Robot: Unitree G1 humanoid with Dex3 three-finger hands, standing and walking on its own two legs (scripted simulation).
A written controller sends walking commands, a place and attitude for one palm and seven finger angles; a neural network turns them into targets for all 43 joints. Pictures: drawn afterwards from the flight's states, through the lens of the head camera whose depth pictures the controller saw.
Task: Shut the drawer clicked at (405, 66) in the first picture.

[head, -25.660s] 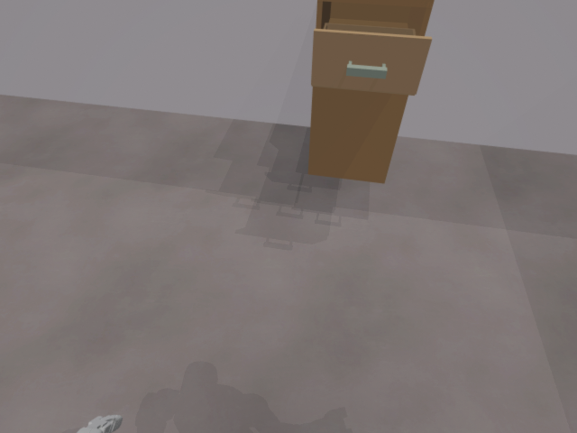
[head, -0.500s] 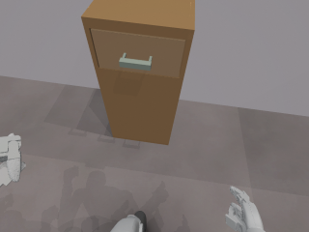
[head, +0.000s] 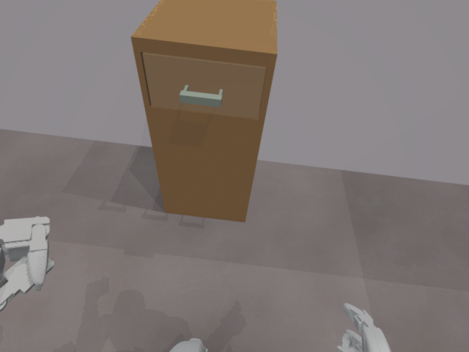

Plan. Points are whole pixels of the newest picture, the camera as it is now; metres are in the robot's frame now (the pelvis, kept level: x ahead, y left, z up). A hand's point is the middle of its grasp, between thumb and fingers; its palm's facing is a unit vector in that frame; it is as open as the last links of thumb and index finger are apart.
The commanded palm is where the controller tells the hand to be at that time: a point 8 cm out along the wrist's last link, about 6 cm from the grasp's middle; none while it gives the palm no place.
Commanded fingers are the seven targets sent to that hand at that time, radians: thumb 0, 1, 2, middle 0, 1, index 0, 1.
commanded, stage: stop stepping back and stand still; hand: left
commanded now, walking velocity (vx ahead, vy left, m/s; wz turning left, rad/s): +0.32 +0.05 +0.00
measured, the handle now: (202, 94) +0.81 +0.18 -0.02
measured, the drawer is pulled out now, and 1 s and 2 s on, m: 0.00 0.00 0.00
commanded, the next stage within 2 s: let the arm hang, fingers relaxed in 0.50 s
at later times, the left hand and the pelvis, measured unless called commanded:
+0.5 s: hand (34, 274) +0.16 +0.25 +0.16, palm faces +0.37 -0.79 -0.49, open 3.3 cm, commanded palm +0.11 +0.28 +0.18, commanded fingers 0.00 0.90 0.90 -1.40 -1.60 -1.40 -1.60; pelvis -0.02 +0.00 +0.00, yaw +0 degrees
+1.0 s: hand out of the picture +0.00 +0.23 -0.17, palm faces +0.12 -0.97 -0.22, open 3.6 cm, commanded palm none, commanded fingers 0.00 0.90 0.90 -0.56 -0.69 -0.56 -0.69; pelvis -0.02 +0.03 +0.00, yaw +5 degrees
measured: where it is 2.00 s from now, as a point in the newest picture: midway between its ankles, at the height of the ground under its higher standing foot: outside the picture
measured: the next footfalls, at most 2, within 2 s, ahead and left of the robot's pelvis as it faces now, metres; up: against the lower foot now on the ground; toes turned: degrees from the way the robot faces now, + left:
left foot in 0.08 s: +0.04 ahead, +0.11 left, +0.00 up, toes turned +2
left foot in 0.58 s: +0.06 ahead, +0.13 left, +0.00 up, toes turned +4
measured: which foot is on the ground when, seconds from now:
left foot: up 0.00-0.06, down 0.08-0.34, up 0.36-0.56, down 0.58-1.00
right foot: down 0.00-1.00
